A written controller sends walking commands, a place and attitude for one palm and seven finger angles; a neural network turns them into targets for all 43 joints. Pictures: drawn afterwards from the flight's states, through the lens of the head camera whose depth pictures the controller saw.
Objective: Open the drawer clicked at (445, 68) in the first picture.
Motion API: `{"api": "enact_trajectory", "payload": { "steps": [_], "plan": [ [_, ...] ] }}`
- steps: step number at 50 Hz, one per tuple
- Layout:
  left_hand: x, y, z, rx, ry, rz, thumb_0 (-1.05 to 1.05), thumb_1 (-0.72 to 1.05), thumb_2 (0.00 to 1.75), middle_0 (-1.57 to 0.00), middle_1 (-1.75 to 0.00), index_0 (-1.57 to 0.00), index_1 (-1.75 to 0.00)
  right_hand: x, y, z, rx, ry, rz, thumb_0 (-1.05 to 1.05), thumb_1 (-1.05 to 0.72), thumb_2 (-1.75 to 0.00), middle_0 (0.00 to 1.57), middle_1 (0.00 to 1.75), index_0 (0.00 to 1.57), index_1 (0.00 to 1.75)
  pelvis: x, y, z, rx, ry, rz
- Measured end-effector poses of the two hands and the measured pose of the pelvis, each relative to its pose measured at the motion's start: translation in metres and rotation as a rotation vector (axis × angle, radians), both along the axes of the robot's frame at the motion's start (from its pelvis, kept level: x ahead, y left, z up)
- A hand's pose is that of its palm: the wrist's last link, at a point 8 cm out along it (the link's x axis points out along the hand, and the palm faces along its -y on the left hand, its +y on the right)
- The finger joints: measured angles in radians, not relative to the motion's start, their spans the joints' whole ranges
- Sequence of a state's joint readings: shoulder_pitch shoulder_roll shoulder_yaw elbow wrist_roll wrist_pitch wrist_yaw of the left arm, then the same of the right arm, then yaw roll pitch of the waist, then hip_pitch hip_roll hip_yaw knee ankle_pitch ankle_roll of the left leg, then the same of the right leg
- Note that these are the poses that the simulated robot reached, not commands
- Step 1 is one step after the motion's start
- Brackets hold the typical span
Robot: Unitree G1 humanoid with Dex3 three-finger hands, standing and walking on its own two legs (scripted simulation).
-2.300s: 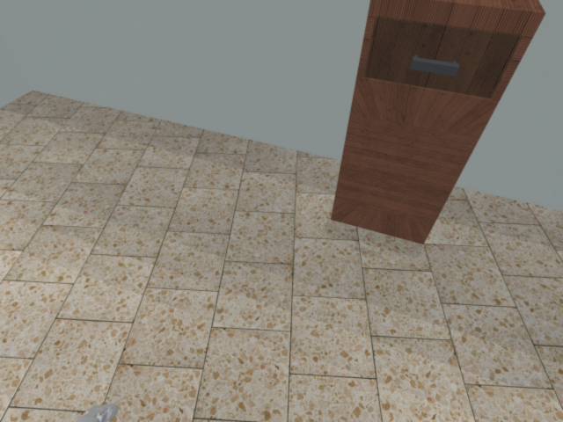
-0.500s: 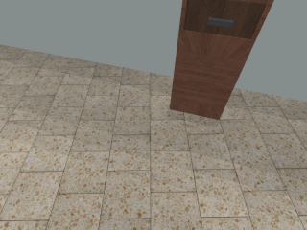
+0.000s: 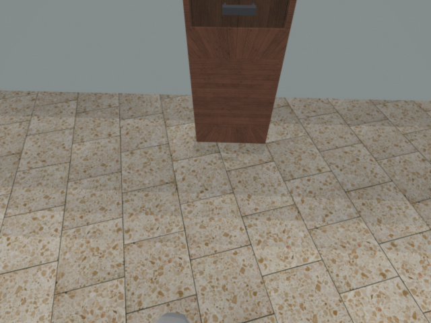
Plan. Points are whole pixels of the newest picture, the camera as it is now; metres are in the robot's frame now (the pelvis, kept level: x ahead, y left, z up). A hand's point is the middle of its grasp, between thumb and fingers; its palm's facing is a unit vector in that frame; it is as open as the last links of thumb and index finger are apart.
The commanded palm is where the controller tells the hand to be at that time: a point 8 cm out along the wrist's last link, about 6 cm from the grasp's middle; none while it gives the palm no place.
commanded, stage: walk to a spot facing it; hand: left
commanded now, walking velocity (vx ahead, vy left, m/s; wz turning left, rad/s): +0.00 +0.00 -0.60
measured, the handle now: (239, 7) +1.17 +0.03 +0.04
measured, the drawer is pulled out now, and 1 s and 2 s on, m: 0.00 0.00 0.00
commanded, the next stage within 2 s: turn to face it in 1.32 s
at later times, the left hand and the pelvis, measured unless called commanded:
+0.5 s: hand (117, 317) +0.14 +0.23 -0.17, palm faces -0.31 -0.93 -0.18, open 7.4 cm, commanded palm none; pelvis +0.01 +0.05 +0.00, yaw -20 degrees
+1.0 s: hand (219, 251) +0.30 +0.03 -0.16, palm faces -0.52 -0.83 -0.22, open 7.2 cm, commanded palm none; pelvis +0.13 -0.10 +0.00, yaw -33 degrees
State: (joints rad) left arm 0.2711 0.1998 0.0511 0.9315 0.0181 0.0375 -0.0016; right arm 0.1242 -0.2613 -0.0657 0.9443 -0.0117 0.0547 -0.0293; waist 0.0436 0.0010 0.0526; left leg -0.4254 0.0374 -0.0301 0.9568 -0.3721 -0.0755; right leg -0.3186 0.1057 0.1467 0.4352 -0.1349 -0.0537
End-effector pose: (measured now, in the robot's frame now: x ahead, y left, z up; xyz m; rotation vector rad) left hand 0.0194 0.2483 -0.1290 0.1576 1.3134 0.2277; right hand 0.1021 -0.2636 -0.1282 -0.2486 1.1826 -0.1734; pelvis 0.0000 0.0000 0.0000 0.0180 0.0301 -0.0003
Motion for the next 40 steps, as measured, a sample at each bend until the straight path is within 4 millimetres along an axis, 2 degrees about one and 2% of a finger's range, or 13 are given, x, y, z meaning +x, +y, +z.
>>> {"api": "enact_trajectory", "payload": {
  "steps": [5,8,10,15,18,21,24,27,30,33,37,40],
  "plan": [
    [0.014,0.027,-0.008,-0.004,-0.023,-0.06,0.01,0.9,0.9,-0.2,-0.3,-0.2,-0.3,-0.008,0.019,0.01,-0.019,-0.063,-0.043,0.01,-0.91,-0.9,0.2,0.3,0.2,0.3,-0.01,0.021,-0.003,-0.014,0.005,-0.061],
    [0.026,0.047,-0.019,-0.013,-0.042,-0.1,0.01,0.9,0.9,-0.2,-0.3,-0.2,-0.3,-0.023,0.034,0.014,-0.038,-0.106,-0.075,0.01,-0.91,-0.9,0.2,0.3,0.2,0.3,-0.016,0.037,-0.009,-0.027,0.003,-0.093],
    [0.035,0.057,-0.02,-0.019,-0.05,-0.127,0.01,0.91,0.9,-0.2,-0.3,-0.2,-0.3,-0.04,0.044,0.019,-0.042,-0.104,-0.098,0.01,-0.91,-0.9,0.2,0.3,0.2,0.3,-0.02,0.045,-0.007,-0.025,-0.012,-0.123],
    [0.063,0.07,-0.009,-0.039,-0.086,-0.21,0.01,0.91,0.9,-0.2,-0.29,-0.2,-0.3,-0.089,0.061,0.028,-0.042,-0.048,-0.179,0.01,-0.9,-0.9,0.21,0.3,0.21,0.3,-0.015,0.057,0.004,-0.062,-0.025,-0.193],
    [0.079,0.07,-0.006,-0.046,-0.087,-0.262,0.01,0.91,0.9,-0.2,-0.29,-0.2,-0.3,-0.115,0.068,0.027,-0.037,-0.022,-0.247,0.01,-0.9,-0.9,0.21,0.3,0.21,0.3,-0.01,0.06,0.006,-0.067,-0.027,-0.244],
    [0.097,0.061,-0.007,-0.054,-0.07,-0.319,0.01,0.91,0.9,-0.19,-0.29,-0.19,-0.3,-0.144,0.075,0.023,-0.025,0.013,-0.327,0.01,-0.9,-0.9,0.21,0.3,0.21,0.3,-0.003,0.059,0.006,-0.064,-0.028,-0.291],
    [0.121,0.041,-0.008,-0.068,-0.056,-0.386,0.01,0.91,0.9,-0.19,-0.29,-0.19,-0.3,-0.176,0.083,0.018,-0.004,0.074,-0.412,0.01,-0.9,-0.9,0.21,0.3,0.21,0.3,0.005,0.053,0.005,-0.057,-0.028,-0.338],
    [0.15,0.009,-0.01,-0.088,-0.057,-0.46,0.01,0.91,0.9,-0.19,-0.29,-0.19,-0.3,-0.209,0.092,0.013,0.026,0.158,-0.496,0.01,-0.9,-0.9,0.21,0.3,0.21,0.3,0.014,0.043,0.003,-0.05,-0.026,-0.38],
    [0.186,-0.032,-0.01,-0.11,-0.076,-0.542,0.01,0.91,0.9,-0.19,-0.29,-0.19,-0.3,-0.239,0.1,0.008,0.065,0.253,-0.578,0.01,-0.9,-0.9,0.2,0.3,0.21,0.3,0.025,0.029,0.0,-0.043,-0.022,-0.423],
    [0.226,-0.082,-0.01,-0.126,-0.113,-0.631,0.01,0.91,0.9,-0.19,-0.29,-0.19,-0.3,-0.261,0.105,0.003,0.111,0.34,-0.652,0.01,-0.9,-0.9,0.2,0.3,0.21,0.3,0.038,0.009,-0.006,-0.035,-0.016,-0.462],
    [0.278,-0.151,-0.015,-0.137,-0.209,-0.725,0.01,0.91,0.9,-0.19,-0.29,-0.19,-0.3,-0.273,0.098,-0.012,0.179,0.429,-0.723,0.01,-0.9,-0.9,0.2,0.3,0.21,0.3,0.057,-0.028,-0.023,-0.027,-0.011,-0.504],
    [0.296,-0.182,-0.015,-0.139,-0.265,-0.73,0.01,0.91,0.9,-0.2,-0.29,-0.2,-0.3,-0.255,0.075,-0.021,0.203,0.431,-0.74,0.01,-0.91,-0.9,0.2,0.3,0.2,0.3,0.068,-0.051,-0.026,-0.028,-0.026,-0.522]
  ]
}}
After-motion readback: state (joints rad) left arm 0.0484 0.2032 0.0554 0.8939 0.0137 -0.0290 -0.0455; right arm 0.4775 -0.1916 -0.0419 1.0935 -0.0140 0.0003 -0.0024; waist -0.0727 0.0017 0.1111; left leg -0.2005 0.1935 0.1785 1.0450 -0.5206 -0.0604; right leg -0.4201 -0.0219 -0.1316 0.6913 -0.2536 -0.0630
